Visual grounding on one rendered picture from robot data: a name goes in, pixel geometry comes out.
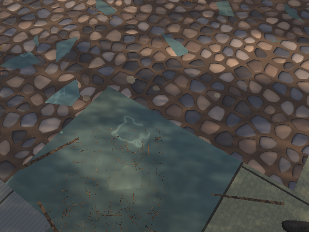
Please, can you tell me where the robot right hand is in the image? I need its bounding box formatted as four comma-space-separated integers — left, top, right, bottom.
282, 220, 309, 232

